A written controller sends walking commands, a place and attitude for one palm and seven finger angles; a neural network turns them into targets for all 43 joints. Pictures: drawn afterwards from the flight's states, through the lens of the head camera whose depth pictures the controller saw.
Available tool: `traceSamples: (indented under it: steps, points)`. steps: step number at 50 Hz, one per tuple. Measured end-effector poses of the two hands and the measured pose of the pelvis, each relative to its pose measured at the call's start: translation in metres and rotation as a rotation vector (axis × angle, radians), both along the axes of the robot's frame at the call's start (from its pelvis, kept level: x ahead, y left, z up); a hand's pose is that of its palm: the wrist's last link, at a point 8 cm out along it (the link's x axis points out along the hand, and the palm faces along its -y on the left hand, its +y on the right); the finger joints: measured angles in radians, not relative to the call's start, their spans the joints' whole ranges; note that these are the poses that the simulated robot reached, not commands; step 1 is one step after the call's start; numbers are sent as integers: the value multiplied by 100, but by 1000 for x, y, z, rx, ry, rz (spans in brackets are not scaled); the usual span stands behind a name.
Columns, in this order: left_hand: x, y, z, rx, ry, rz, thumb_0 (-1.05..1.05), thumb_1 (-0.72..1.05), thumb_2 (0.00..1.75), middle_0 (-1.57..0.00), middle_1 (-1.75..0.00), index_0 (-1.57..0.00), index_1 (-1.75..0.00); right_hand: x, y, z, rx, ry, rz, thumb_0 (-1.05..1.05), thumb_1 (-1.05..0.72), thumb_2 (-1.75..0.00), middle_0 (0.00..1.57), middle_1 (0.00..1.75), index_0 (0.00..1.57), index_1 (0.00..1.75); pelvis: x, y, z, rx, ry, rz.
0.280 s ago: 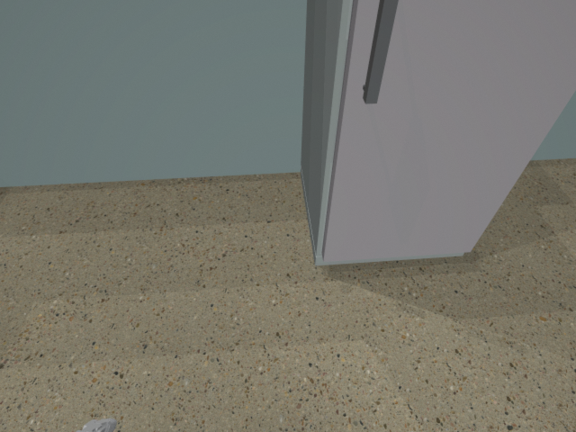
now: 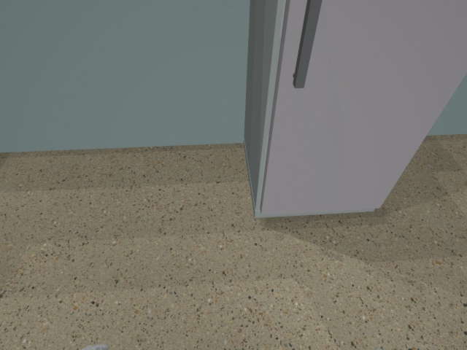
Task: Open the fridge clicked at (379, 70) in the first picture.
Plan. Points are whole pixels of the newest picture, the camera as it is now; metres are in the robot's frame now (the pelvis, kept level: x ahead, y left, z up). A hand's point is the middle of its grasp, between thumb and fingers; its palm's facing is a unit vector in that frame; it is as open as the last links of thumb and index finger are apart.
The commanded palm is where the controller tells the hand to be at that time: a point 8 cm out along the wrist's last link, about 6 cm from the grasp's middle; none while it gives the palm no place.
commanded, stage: stand and wait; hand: left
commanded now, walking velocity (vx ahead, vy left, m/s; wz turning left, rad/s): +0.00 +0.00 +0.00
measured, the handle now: (306, 29) +0.84 -0.14 +0.20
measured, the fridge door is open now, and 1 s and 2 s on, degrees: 0 0 0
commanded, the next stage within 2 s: look at it before walking up in 0.54 s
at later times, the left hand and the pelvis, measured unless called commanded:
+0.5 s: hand out of the picture +0.06 +0.24 -0.15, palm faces -0.04 -0.94 -0.35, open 7.4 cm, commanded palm none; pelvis -0.01 -0.01 +0.00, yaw +0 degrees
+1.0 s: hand out of the picture +0.08 +0.23 -0.15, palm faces -0.05 -0.94 -0.34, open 7.4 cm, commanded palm none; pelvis +0.00 -0.01 +0.00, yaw +0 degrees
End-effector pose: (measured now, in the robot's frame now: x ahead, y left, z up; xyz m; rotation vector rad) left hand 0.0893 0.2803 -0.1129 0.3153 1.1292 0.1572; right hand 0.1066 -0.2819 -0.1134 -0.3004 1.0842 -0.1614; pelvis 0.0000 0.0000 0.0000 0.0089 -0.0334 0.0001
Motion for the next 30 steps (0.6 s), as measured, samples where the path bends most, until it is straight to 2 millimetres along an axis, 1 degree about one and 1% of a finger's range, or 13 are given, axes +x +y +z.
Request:
traceSamples:
  steps: [9, 15, 22, 30]
  points:
    - [-24, 1, -3, 9, 60, 23, 0, 90, 89, -20, -30, -20, -30, -28, -11, -4, -12, 74, -27, 0, -90, -89, 21, 30, 21, 30, -5, -5, 2, -1, -3, 0]
    - [-34, 4, -2, 21, 86, 32, 0, 90, 89, -20, -30, -20, -30, -46, -18, -7, -18, 122, -43, 0, -90, -89, 20, 30, 21, 30, -8, -7, 3, -2, -4, 0]
    - [-36, 4, 0, 29, 94, 29, 0, 90, 89, -20, -30, -20, -30, -58, -21, -9, -15, 148, -53, 1, -90, -89, 20, 30, 21, 30, -10, -9, 3, -2, -3, -2]
    - [-29, 0, 1, 26, 78, 18, 0, 90, 89, -20, -30, -20, -30, -58, -20, -9, -8, 145, -54, 0, -90, -89, 20, 30, 21, 30, -11, -10, 4, -2, 0, -4]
